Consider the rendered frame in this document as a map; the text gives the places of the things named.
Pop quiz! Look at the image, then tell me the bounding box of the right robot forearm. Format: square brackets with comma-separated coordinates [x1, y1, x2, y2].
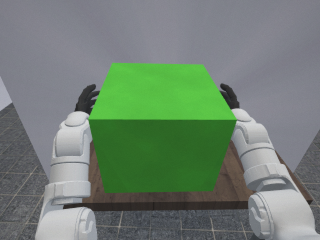
[231, 108, 316, 229]

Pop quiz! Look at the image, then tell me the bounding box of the robot right hand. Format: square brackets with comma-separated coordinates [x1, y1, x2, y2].
[219, 83, 240, 110]

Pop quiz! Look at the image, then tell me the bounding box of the carton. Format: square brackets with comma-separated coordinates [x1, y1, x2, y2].
[88, 63, 237, 193]

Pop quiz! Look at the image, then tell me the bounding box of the table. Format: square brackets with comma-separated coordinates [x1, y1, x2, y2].
[63, 140, 313, 240]

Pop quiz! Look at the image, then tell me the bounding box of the right robot upper arm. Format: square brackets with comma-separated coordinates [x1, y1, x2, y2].
[248, 189, 320, 240]

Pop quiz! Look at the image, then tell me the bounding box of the left robot forearm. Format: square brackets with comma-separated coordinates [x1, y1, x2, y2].
[35, 111, 93, 240]

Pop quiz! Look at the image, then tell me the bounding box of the left robot upper arm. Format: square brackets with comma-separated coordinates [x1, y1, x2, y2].
[36, 207, 98, 240]

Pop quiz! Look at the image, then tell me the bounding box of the robot left hand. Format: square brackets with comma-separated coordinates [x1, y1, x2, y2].
[74, 84, 100, 115]

